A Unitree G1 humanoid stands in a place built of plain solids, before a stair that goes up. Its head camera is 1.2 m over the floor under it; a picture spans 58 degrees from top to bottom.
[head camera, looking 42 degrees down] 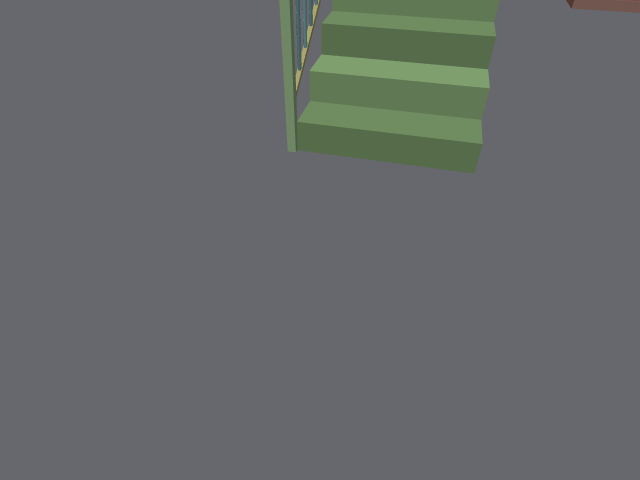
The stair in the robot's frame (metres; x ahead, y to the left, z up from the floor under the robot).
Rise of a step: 0.17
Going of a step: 0.26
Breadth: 0.92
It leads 14 degrees to the right of straight ahead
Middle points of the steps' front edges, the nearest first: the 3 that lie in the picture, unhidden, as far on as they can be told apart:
1.94 -0.33 0.17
2.19 -0.39 0.33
2.44 -0.45 0.50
